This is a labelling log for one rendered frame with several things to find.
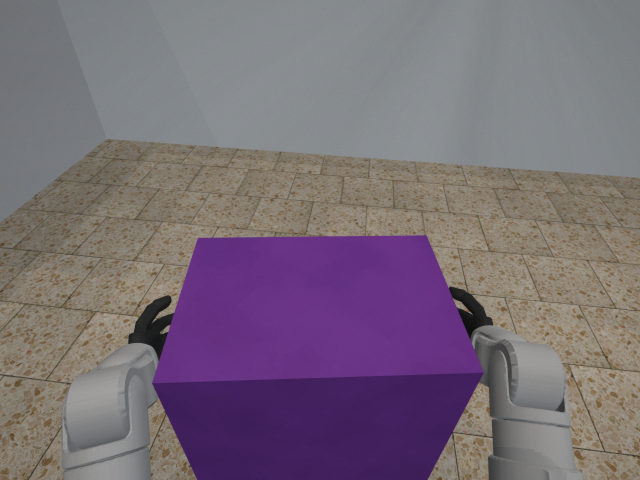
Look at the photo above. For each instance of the right robot forearm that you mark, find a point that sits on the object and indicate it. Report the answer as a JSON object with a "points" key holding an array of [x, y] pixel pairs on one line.
{"points": [[528, 397]]}

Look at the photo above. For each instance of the robot right hand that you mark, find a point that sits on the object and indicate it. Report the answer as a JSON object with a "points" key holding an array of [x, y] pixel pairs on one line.
{"points": [[478, 319]]}

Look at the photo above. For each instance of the robot left hand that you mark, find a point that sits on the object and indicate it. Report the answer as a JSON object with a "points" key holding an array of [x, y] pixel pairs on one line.
{"points": [[147, 332]]}

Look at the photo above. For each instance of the carton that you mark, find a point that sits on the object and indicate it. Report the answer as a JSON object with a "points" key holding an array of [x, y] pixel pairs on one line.
{"points": [[315, 358]]}

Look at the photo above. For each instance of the left robot forearm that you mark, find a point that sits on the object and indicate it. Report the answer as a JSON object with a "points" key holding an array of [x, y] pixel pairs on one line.
{"points": [[105, 422]]}

